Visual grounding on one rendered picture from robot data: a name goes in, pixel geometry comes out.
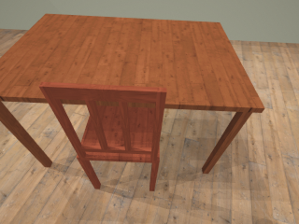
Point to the chair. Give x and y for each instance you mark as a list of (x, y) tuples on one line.
[(113, 133)]

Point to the table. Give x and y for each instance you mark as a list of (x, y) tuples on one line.
[(194, 60)]

